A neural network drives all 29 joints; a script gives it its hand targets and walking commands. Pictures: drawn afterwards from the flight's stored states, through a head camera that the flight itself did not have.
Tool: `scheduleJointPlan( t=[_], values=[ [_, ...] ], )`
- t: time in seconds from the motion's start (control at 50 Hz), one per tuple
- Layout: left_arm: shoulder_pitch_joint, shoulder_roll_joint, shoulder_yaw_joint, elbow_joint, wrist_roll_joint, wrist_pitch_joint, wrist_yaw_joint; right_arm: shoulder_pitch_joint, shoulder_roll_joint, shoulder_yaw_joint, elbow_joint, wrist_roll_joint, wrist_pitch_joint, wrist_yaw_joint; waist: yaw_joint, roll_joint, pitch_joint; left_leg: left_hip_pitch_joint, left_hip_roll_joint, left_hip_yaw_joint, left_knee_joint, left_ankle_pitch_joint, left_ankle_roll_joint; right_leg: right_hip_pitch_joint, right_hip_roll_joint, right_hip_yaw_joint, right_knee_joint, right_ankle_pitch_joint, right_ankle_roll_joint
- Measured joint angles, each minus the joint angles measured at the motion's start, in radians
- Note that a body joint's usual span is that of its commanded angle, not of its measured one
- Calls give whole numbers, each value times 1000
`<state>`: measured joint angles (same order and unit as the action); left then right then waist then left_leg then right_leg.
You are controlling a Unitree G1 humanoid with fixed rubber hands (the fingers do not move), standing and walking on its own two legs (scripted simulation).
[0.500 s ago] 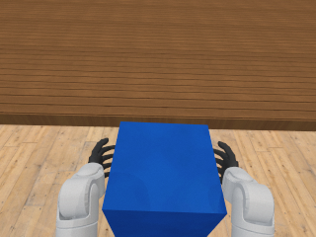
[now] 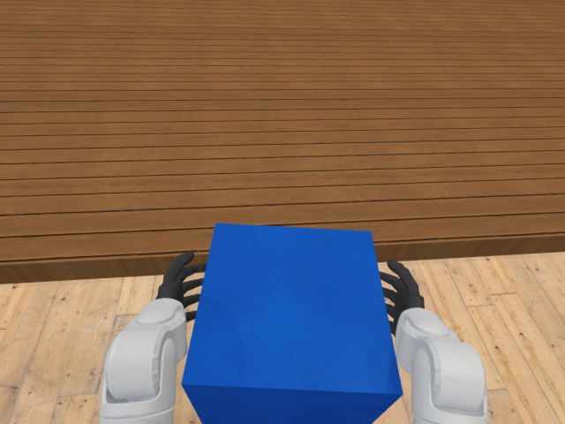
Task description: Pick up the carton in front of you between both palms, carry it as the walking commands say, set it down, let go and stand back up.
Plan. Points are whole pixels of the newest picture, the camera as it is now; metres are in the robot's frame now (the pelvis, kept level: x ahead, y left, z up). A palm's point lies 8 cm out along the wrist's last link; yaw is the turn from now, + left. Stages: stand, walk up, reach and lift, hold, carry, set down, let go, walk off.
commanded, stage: carry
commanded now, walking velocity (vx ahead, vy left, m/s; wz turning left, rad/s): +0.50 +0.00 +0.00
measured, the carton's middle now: (286, 338) +0.26 -0.01 -0.01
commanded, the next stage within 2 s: none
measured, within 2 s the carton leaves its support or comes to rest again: neither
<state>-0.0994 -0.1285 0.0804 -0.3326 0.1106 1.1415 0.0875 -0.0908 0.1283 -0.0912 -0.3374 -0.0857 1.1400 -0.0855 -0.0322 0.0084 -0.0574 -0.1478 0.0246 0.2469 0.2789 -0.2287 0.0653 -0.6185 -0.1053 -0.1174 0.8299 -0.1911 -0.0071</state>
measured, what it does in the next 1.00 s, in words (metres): walks ahead: right foot, then left foot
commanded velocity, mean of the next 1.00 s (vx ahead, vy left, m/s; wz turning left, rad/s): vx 0.50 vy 0.00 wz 0.00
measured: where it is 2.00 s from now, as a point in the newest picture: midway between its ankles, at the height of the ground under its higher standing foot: (275, 159)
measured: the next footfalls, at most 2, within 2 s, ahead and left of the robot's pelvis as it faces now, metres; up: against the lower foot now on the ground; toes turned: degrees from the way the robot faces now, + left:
right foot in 0.20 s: +0.33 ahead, -0.11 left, +0.00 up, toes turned -11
left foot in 0.68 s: +0.63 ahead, +0.09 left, +0.00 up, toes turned +10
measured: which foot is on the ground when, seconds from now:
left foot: down 0.00-0.22, up 0.24-0.66, down 0.68-1.00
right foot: up 0.00-0.18, down 0.20-0.70, up 0.72-1.00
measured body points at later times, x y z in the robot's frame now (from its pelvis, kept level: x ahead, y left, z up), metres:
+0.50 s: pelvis +0.34 -0.03 +0.00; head +0.36 -0.05 +0.45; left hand +0.65 +0.14 +0.14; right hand +0.67 -0.16 +0.13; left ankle +0.40 +0.12 -0.69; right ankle +0.30 -0.11 -0.75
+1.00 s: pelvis +0.66 +0.02 -0.02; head +0.76 +0.04 +0.42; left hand +1.07 +0.17 +0.09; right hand +1.06 -0.13 +0.10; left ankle +0.59 +0.08 -0.75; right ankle +0.71 -0.11 -0.59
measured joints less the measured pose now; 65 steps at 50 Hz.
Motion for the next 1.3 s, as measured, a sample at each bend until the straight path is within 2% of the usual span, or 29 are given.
scheduleJointPlan(
  t=[0.12, 0.18, 0.2, 0.22, 0.24, 0.28, 0.3, 0.34, 0.4, 0.46, 0.56, 0.64, 0.68, 0.7, 0.74, 0.78, 0.84, 0.96, 1.0, 1.04, 1.08, 1.12, 1.16, 1.18, 1.2, 1.24, 1.26, 1.3],
  values=[
    [20, 1, -1, -87, -5, 22, 1, 0, 0, 22, -64, 1, 22, 0, 21, -6, -24, 179, 1, -14, -43, -113, -49, 22, 16, -65, -254, 130, -8],
    [-4, 0, 7, -121, -15, 51, 5, -21, 1, 20, -104, -4, 52, 0, 26, 3, -27, 245, 18, -31, 19, -213, -82, 94, 46, -112, -335, 130, -26],
    [-22, -1, 10, -125, -18, 60, 6, -34, 1, 13, -117, -5, 64, 0, 30, 9, -26, 241, 34, -41, 101, -264, -89, 127, 59, -126, -349, 127, -39],
    [-43, -3, 11, -114, -18, 60, 7, -52, 2, -3, -120, -4, 73, -1, 38, 30, -21, 197, 67, -54, 242, -277, -87, 126, 69, -140, -301, 105, -64],
    [-68, -6, 14, -100, -19, 64, 8, -67, 4, -19, -122, -5, 83, -2, 47, 36, -14, 119, 76, -94, 429, -258, -81, 125, 70, -146, -258, 64, -83],
    [-106, -11, 25, -88, -23, 80, 13, -96, 8, -42, -128, -6, 105, -2, 55, 28, 8, -57, 53, -172, 771, -226, -61, 157, 65, -151, -255, 10, -97],
    [-117, -14, 31, -93, -25, 89, 17, -109, 10, -46, -133, -7, 116, -4, 57, 22, 18, -134, 45, -187, 871, -195, -50, 185, 64, -152, -282, 7, -88],
    [-137, -18, 49, -115, -29, 104, 19, -139, 16, -51, -145, -7, 131, -7, 59, 14, 34, -258, 49, -190, 926, -123, -35, 243, 68, -149, -347, 7, -82],
    [-185, -25, 82, -144, -33, 116, 19, -197, 25, -64, -158, -10, 140, -8, 65, 4, 42, -387, 64, -182, 843, -58, -33, 324, 69, -135, -427, -1, -75],
    [-262, -3, 100, -119, -38, 126, 19, -275, 7, -71, -134, -11, 150, -12, 70, 2, 32, -468, 74, -177, 707, -5, -41, 393, 70, -118, -474, -28, -63],
    [-434, 65, 107, 47, -50, 160, 33, -437, -65, -87, 17, -1, 188, -26, 66, 9, 7, -500, 73, -147, 448, 104, -35, 508, 76, -100, -500, -111, -31],
    [-557, 106, 113, 196, -49, 189, 37, -557, -111, -109, 166, 15, 216, -30, 57, 0, 0, -442, 40, -98, 297, 153, -6, 590, 71, -86, -456, -223, 9],
    [-611, 134, 120, 262, -53, 201, 37, -626, -122, -119, 255, 18, 217, -30, 42, -9, 5, -378, 14, -66, 246, 158, 5, 576, 48, -70, -296, -317, 18],
    [-636, 152, 123, 298, -60, 198, 36, -653, -122, -123, 298, 16, 205, -31, 27, -29, 15, -387, 3, -57, 300, 136, 16, 523, 25, -44, -146, -323, 12],
    [-670, 174, 136, 361, -71, 194, 37, -690, -121, -127, 371, 13, 189, -34, 4, -42, 47, -386, -7, -54, 364, 50, 36, 370, 47, 49, 191, -304, -5],
    [-690, 172, 149, 391, -67, 197, 39, -701, -119, -135, 399, 18, 186, -44, -9, -37, 82, -355, -10, -58, 346, 15, 38, 219, 71, 84, 415, -267, -28],
    [-717, 154, 169, 381, -50, 192, 42, -707, -117, -159, 373, 30, 179, -52, -17, -27, 137, -298, -16, -65, 292, -3, 38, 31, 71, 90, 512, -205, -44],
    [-720, 112, 206, 267, -31, 147, 45, -703, -83, -201, 265, 32, 125, -56, -31, -24, 178, -198, -21, -88, 272, -102, 25, -268, 45, 78, 607, -191, -57],
    [-701, 102, 214, 220, -32, 140, 45, -694, -68, -202, 233, 31, 112, -56, -40, -26, 171, -152, -24, -98, 273, -149, 17, -359, 37, 72, 693, -223, -64],
    [-680, 96, 219, 177, -35, 140, 45, -679, -57, -195, 205, 32, 103, -56, -55, -30, 160, -88, -27, -112, 260, -196, 5, -455, 30, 69, 827, -310, -78],
    [-664, 86, 218, 150, -32, 141, 45, -662, -55, -189, 182, 36, 103, -56, -68, -29, 145, -8, -23, -130, 217, -229, -19, -535, 23, 59, 878, -388, -93],
    [-657, 76, 212, 143, -24, 142, 45, -652, -64, -188, 174, 46, 108, -56, -61, -19, 132, 88, -5, -138, 139, -241, -46, -556, 22, 24, 712, -351, -102],
    [-653, 69, 192, 169, -16, 138, 45, -636, -71, -201, 174, 52, 118, -56, -26, -11, 122, 151, 22, -133, 128, -212, -39, -468, 54, -32, 433, -238, -120],
    [-651, 62, 178, 194, -12, 129, 45, -625, -81, -210, 171, 56, 127, -56, 11, 3, 132, 145, 48, -134, 220, -181, -34, -408, 79, -52, 370, -111, -129],
    [-657, 59, 164, 215, -8, 119, 45, -623, -91, -217, 173, 59, 132, -53, 45, 14, 147, 78, 56, -180, 430, -113, -36, -370, 92, -67, 369, -89, -131],
    [-667, 69, 152, 244, -14, 107, 50, -641, -107, -218, 198, 56, 130, -45, 96, 10, 179, -114, -27, -315, 945, -68, -31, -298, 112, -68, 348, -145, -133],
    [-661, 75, 148, 247, -25, 103, 54, -647, -107, -219, 205, 50, 130, -42, 114, 11, 194, -196, -63, -350, 1135, -69, -22, -250, 123, -69, 310, -167, -132],
    [-647, 80, 144, 242, -50, 98, 64, -646, -89, -227, 189, 29, 139, -39, 141, 8, 213, -345, -94, -367, 1346, -94, 2, -146, 137, -73, 200, -174, -115]
  ],
)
